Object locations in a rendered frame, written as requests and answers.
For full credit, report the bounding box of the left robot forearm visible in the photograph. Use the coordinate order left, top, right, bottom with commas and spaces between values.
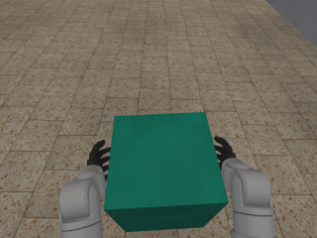
58, 165, 106, 238

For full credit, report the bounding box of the right robot forearm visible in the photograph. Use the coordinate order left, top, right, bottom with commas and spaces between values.
221, 158, 278, 238

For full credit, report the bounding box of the carton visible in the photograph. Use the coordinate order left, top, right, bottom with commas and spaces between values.
103, 112, 229, 232

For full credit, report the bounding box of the right robot hand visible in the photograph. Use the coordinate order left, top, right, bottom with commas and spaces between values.
214, 136, 236, 171

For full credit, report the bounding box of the left robot hand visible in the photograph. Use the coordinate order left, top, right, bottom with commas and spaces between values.
87, 140, 111, 180

